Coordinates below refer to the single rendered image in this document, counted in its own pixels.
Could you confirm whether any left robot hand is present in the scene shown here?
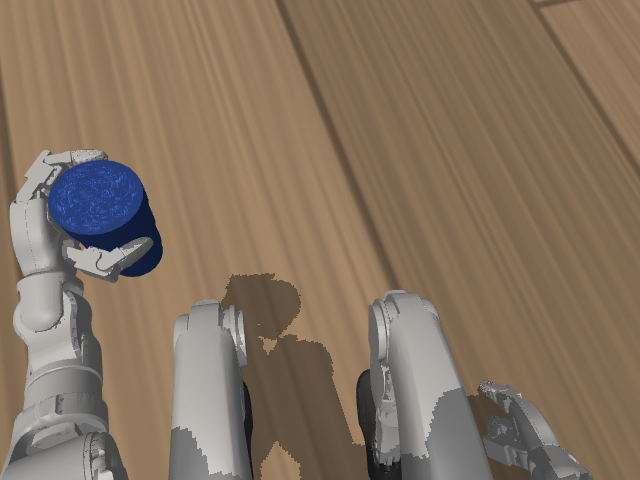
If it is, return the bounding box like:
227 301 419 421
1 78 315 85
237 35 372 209
9 150 154 283

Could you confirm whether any cup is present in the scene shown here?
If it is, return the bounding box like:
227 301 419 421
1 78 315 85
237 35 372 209
48 160 163 277

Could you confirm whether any right robot arm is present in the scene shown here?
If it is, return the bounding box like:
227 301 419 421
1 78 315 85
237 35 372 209
527 445 594 480

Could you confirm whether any left robot arm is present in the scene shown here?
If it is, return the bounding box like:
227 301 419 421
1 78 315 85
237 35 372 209
0 270 129 480

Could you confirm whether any right robot foot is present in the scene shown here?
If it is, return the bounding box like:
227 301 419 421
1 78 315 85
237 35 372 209
356 369 402 480

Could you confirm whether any right robot hand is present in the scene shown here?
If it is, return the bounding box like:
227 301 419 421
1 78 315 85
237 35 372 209
480 381 561 470

